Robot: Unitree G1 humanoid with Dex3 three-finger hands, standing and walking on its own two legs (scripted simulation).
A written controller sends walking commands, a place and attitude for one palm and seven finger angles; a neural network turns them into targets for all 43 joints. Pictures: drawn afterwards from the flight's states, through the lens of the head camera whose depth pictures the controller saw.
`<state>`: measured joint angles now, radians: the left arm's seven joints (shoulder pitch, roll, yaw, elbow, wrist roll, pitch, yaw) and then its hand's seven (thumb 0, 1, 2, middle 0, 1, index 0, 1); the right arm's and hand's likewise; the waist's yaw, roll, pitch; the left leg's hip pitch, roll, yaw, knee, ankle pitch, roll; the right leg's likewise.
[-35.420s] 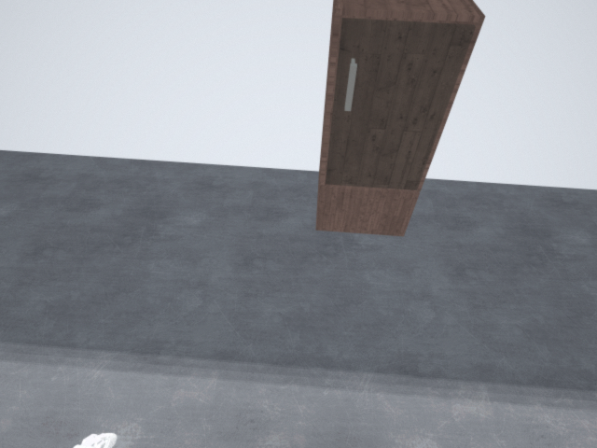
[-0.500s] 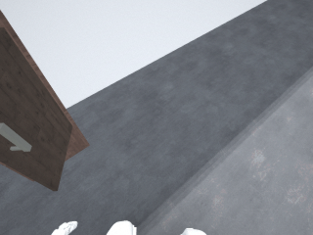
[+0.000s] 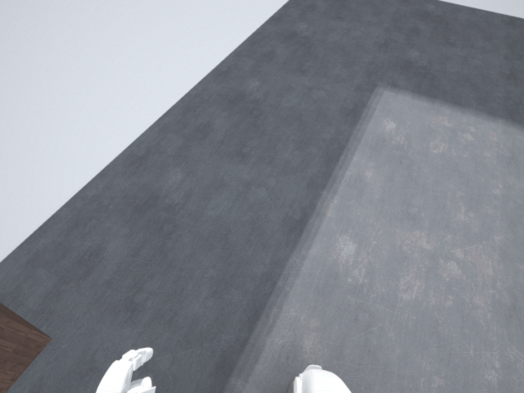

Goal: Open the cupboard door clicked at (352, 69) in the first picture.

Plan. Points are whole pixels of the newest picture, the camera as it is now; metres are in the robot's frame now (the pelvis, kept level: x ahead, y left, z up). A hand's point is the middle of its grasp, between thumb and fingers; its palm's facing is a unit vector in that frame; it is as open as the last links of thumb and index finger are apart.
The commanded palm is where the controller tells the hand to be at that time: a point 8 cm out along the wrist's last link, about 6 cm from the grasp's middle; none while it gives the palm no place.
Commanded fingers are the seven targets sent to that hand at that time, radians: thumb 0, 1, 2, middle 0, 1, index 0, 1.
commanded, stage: walk to a spot facing it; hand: left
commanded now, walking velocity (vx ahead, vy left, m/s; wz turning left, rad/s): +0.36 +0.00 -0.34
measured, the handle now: out of the picture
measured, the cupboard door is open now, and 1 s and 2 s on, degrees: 54 54 54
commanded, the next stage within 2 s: turn to face it in 1.22 s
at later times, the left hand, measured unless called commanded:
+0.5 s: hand (168, 357) +0.21 +0.17 -0.19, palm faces -0.07 -0.98 -0.17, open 7.3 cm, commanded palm none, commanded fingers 0.00 0.90 0.90 -0.20 -0.30 -0.20 -0.30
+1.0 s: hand (237, 209) +0.52 +0.05 -0.16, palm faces -0.15 -0.97 -0.21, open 7.2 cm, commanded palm none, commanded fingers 0.00 0.90 0.90 -0.20 -0.30 -0.20 -0.30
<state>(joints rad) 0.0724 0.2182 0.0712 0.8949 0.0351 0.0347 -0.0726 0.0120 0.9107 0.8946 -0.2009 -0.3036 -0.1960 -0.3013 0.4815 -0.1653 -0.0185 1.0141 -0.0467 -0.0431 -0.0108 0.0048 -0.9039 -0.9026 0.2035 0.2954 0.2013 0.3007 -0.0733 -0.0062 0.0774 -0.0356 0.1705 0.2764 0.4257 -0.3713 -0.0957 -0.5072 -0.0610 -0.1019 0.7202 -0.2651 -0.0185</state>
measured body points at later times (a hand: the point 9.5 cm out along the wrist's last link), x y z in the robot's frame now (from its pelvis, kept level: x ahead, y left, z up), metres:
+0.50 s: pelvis +0.21 -0.02 -0.01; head +0.23 +0.00 +0.44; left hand +0.21 +0.22 -0.17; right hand +0.30 -0.27 -0.13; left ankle +0.28 +0.08 -0.73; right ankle +0.10 -0.11 -0.69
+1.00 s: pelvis +0.41 -0.12 +0.01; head +0.44 -0.13 +0.46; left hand +0.52 +0.10 -0.14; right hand +0.33 -0.34 -0.15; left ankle +0.43 +0.02 -0.67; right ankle +0.39 -0.21 -0.73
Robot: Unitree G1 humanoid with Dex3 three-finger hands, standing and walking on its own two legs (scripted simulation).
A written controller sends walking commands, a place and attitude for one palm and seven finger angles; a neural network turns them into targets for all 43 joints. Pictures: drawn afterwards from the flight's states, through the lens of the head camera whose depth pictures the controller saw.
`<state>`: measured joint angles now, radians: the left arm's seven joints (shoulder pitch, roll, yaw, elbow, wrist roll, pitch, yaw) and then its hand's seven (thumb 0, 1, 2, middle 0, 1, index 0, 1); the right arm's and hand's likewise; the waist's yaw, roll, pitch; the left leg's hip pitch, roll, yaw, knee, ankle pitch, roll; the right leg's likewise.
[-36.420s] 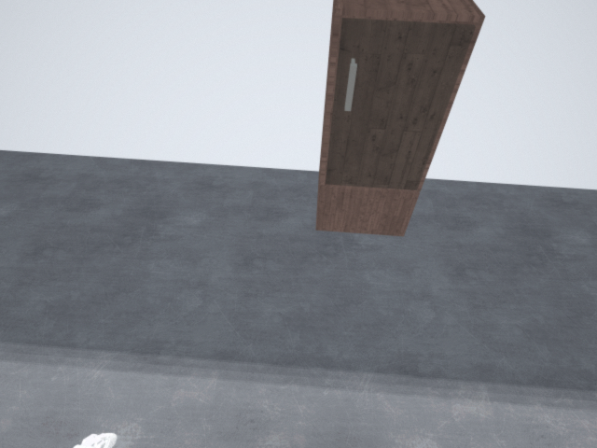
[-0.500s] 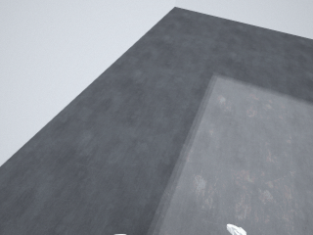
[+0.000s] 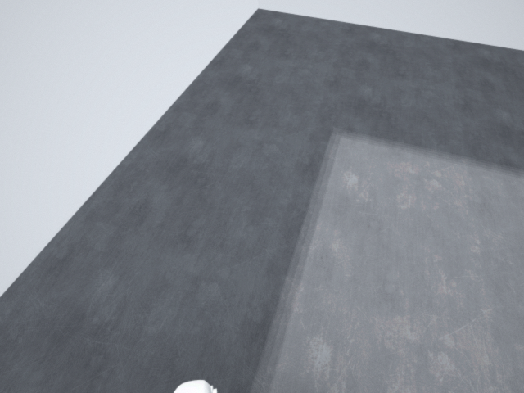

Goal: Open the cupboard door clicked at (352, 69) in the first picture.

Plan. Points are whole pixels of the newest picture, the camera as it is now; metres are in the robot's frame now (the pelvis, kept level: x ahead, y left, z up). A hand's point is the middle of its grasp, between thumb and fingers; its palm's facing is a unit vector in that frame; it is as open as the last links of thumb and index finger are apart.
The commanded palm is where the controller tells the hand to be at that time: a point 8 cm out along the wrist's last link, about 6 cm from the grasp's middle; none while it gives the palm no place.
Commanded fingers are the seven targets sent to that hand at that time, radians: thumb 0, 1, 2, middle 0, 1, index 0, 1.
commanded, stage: walk to a spot facing it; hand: left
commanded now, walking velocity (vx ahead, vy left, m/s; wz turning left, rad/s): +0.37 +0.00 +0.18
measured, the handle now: out of the picture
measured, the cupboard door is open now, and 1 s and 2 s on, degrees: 54 54 54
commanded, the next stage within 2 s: turn to face it in 0.22 s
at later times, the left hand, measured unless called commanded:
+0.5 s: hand (160, 328) +0.26 +0.20 -0.17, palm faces +0.12 -0.97 -0.20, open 7.3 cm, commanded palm none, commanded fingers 0.00 0.90 0.90 -0.20 -0.30 -0.20 -0.30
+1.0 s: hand (154, 312) +0.30 +0.23 -0.19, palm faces +0.40 -0.88 -0.24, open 7.4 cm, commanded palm none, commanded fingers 0.00 0.90 0.90 -0.20 -0.30 -0.20 -0.30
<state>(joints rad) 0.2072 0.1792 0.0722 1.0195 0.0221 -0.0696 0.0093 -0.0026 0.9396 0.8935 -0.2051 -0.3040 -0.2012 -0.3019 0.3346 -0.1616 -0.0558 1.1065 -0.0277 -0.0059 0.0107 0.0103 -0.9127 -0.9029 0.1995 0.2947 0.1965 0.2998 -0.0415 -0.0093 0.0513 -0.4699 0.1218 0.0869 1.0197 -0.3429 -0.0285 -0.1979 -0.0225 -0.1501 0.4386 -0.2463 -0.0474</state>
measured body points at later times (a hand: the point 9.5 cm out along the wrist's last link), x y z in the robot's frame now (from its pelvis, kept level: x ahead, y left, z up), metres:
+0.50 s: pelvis +0.21 +0.01 -0.01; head +0.24 +0.02 +0.44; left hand +0.26 +0.25 -0.16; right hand +0.26 -0.22 -0.16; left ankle +0.23 +0.14 -0.74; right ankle +0.28 -0.12 -0.72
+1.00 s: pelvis +0.31 +0.00 -0.02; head +0.35 +0.04 +0.43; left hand +0.28 +0.28 -0.17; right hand +0.53 -0.19 -0.14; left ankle +0.30 +0.12 -0.74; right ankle +0.32 -0.14 -0.68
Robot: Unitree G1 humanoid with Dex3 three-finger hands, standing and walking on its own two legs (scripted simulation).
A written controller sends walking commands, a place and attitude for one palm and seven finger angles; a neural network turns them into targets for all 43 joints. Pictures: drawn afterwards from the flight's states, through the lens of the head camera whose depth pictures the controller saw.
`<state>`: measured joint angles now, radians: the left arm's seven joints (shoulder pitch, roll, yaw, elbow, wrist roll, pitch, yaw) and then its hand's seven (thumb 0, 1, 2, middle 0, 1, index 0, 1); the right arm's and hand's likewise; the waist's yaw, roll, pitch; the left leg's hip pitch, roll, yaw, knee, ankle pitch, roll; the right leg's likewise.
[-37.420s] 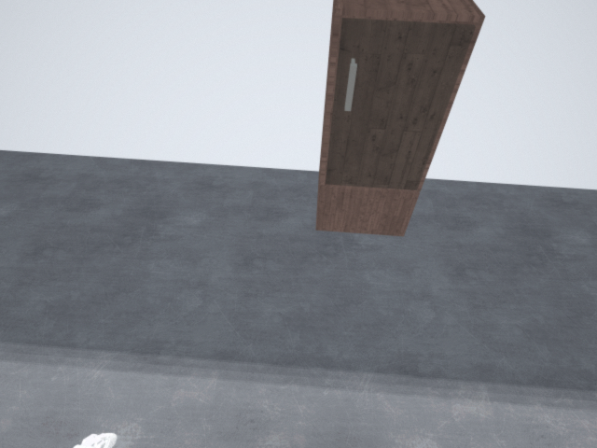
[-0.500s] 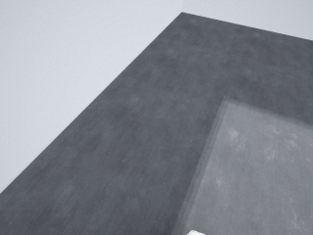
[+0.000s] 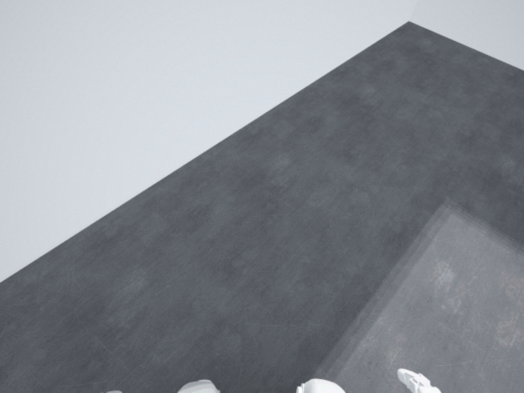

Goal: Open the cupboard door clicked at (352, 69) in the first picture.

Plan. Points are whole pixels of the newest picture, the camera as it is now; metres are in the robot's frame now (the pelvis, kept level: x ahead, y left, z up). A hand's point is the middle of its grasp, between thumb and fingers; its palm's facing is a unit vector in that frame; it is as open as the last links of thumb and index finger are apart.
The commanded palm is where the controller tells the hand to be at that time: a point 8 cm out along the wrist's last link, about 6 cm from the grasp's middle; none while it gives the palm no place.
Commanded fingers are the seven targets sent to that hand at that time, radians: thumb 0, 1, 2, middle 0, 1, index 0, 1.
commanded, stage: turn to face it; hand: left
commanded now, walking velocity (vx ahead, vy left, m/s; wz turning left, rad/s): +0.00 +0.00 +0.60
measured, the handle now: out of the picture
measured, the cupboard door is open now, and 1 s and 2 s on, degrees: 54 54 54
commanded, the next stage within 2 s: none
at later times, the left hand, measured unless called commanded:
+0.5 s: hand out of the picture +0.02 +0.15 -0.16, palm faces +0.32 -0.92 -0.22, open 7.4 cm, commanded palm none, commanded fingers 0.00 0.90 0.90 -0.20 -0.30 -0.20 -0.30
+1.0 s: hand out of the picture +0.03 +0.13 -0.14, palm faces +0.55 -0.78 -0.28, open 7.4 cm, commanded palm none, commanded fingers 0.00 0.90 0.90 -0.20 -0.30 -0.20 -0.30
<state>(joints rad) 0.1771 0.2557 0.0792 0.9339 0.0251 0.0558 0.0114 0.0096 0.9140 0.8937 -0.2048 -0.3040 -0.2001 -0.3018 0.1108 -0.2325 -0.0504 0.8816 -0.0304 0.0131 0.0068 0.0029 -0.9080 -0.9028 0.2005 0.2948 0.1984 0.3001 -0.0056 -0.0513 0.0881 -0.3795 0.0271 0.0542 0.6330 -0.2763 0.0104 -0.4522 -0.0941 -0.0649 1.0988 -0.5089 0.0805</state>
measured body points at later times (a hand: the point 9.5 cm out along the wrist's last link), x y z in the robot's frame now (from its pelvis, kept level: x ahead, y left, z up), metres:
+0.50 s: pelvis +0.03 -0.05 +0.01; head +0.09 -0.03 +0.45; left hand +0.00 +0.20 -0.14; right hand +0.22 -0.26 -0.13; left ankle +0.01 +0.06 -0.70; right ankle +0.04 -0.16 -0.72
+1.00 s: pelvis +0.06 -0.09 +0.01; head +0.11 -0.07 +0.46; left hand +0.00 +0.17 -0.12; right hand +0.28 -0.26 -0.14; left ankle -0.02 +0.01 -0.65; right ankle +0.13 -0.19 -0.72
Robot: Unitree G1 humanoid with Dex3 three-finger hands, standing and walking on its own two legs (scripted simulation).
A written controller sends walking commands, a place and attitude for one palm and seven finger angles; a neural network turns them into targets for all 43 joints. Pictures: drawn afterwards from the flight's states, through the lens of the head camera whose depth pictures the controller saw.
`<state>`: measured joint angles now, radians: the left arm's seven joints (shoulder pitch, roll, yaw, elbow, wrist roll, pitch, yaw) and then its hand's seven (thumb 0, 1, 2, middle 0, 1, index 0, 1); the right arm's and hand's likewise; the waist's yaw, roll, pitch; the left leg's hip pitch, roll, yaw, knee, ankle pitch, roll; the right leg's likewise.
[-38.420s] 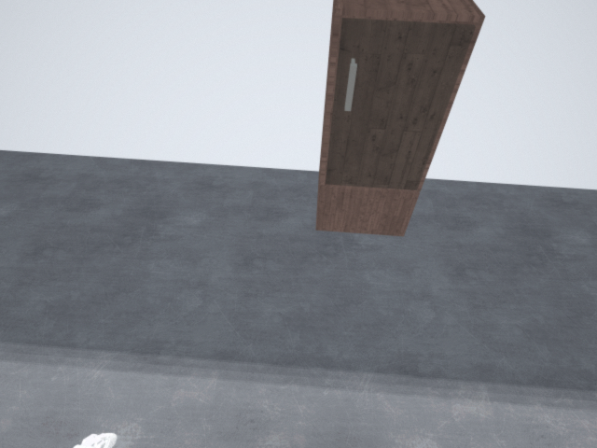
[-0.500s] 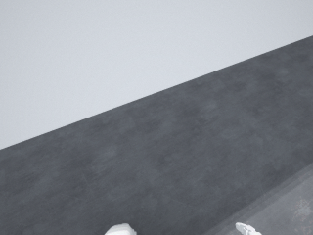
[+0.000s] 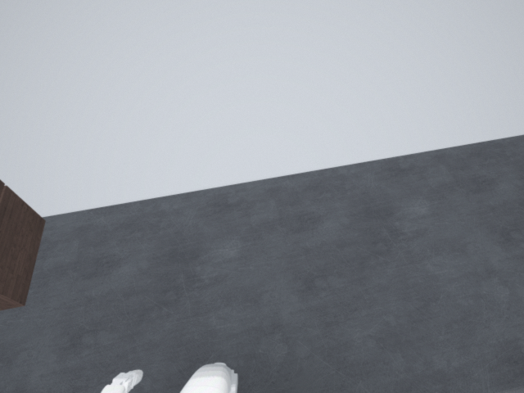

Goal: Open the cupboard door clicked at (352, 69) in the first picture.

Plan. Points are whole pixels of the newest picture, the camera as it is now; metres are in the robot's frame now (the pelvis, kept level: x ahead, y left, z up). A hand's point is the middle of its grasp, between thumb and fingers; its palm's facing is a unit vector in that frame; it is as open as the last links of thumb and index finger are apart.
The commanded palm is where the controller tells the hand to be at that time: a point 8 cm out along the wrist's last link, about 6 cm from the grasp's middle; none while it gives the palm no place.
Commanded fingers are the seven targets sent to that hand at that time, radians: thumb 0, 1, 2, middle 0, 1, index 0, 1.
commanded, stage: turn to face it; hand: left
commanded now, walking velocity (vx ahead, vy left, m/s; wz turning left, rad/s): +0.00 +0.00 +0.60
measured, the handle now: out of the picture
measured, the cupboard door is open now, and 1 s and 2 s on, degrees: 54 54 54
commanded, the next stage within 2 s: take the last steps up to it in 1.72 s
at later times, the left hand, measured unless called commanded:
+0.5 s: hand out of the picture +0.06 +0.23 -0.16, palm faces +0.30 -0.91 -0.28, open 7.4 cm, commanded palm none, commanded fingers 0.00 0.90 0.90 -0.20 -0.30 -0.20 -0.30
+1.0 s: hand out of the picture -0.04 +0.20 -0.18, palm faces +0.60 -0.76 -0.24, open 7.4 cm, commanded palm none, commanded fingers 0.00 0.90 0.90 -0.20 -0.30 -0.20 -0.30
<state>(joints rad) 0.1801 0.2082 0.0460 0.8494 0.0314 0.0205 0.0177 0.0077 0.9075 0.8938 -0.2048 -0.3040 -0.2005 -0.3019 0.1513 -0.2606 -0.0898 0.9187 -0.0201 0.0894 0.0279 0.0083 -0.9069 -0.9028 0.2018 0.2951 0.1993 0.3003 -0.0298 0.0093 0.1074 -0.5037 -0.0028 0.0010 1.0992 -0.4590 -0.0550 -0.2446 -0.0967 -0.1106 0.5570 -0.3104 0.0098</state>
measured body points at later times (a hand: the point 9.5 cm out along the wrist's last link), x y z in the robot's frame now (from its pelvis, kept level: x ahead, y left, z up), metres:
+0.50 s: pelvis +0.02 -0.01 +0.00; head +0.07 +0.01 +0.44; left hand +0.04 +0.28 -0.13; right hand +0.17 -0.23 -0.14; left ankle +0.00 +0.12 -0.74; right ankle +0.05 -0.15 -0.72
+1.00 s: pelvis +0.03 -0.02 -0.01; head +0.06 +0.04 +0.44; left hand -0.07 +0.24 -0.16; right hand +0.27 -0.16 -0.13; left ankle -0.03 +0.09 -0.74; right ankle +0.09 -0.15 -0.67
